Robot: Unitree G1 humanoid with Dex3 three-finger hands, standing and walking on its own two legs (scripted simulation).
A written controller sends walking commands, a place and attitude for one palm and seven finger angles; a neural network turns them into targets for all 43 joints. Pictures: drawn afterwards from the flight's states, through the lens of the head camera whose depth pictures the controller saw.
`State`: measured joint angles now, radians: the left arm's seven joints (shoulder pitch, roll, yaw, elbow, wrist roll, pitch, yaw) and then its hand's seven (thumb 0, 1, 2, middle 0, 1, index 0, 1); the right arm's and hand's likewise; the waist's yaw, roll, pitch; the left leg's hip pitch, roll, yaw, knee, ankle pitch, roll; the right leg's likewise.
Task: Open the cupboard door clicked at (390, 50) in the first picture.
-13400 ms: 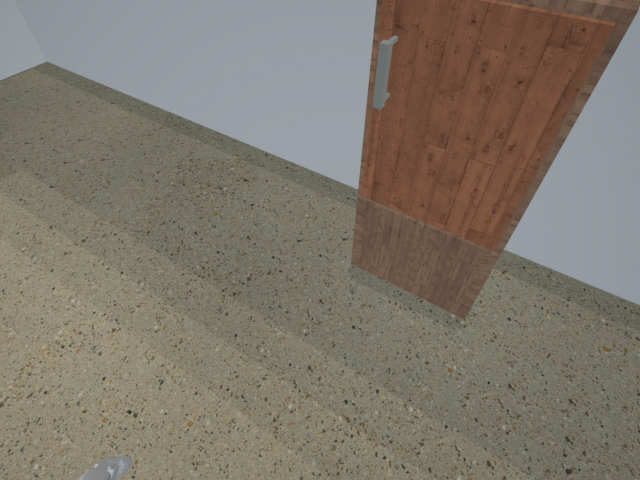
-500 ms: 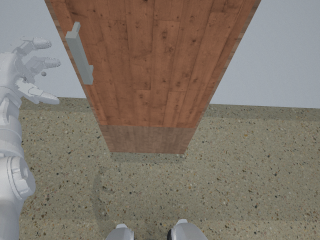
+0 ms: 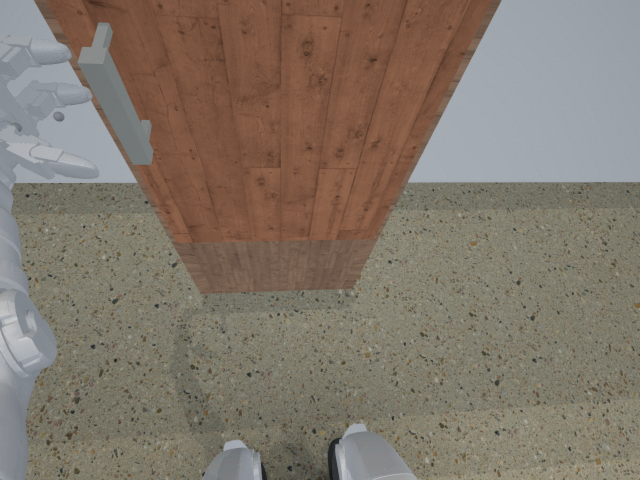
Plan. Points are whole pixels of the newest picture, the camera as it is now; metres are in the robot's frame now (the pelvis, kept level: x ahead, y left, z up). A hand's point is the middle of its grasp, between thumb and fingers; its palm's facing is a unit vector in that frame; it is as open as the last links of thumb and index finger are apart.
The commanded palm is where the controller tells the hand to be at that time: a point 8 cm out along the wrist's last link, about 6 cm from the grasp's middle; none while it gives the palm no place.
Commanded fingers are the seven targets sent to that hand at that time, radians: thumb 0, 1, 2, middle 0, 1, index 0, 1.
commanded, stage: move the hooked fingers beside the handle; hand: left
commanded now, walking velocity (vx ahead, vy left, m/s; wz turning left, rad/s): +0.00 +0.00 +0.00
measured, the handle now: (124, 100) +0.54 +0.18 +0.10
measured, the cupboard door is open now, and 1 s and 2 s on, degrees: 0 0 0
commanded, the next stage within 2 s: slide the fingers in behind the handle in 0.54 s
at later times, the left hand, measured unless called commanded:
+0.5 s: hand (58, 124) +0.50 +0.24 +0.11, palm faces -0.04 -1.00 -0.01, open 14.0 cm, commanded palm +0.48 +0.28 +0.10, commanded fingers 0.00 -0.50 0.30 -0.30 -1.20 -0.30 -1.20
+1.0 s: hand (72, 124) +0.50 +0.22 +0.11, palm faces -0.03 -1.00 +0.00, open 14.2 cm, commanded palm +0.48 +0.26 +0.10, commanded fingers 0.00 -0.50 0.30 -0.30 -1.20 -0.30 -1.20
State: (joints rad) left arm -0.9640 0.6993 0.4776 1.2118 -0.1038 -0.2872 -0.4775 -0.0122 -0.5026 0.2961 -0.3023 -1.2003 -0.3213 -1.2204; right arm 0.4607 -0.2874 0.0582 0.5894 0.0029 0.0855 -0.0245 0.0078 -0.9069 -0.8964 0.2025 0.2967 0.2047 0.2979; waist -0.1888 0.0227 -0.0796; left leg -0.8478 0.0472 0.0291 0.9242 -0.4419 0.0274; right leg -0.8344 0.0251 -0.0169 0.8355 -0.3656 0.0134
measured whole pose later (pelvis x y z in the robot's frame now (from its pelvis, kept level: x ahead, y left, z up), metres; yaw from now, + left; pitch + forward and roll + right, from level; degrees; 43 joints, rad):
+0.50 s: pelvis +0.00 -0.01 +0.00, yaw +1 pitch +20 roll -3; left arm -0.95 0.67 0.45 1.21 -0.11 -0.30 -0.46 -0.01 -0.50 0.30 -0.30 -1.20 -0.30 -1.20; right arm 0.38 -0.29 0.06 0.57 0.01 0.08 -0.03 0.01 -0.91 -0.90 0.20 0.30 0.20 0.30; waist -0.17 0.02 -0.08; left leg -0.83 0.04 0.01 0.93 -0.45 0.02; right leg -0.81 0.02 -0.04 0.85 -0.38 0.01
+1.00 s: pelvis +0.00 -0.01 +0.00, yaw +1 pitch +19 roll -3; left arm -0.93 0.61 0.42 1.18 -0.14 -0.30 -0.41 -0.01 -0.50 0.30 -0.30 -1.20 -0.26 -1.19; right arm 0.43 -0.28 0.05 0.60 0.01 0.08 -0.02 0.01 -0.91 -0.90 0.20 0.30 0.20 0.30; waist -0.17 0.02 -0.09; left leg -0.82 0.04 0.01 0.93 -0.44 0.02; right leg -0.80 0.02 -0.04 0.84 -0.37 0.00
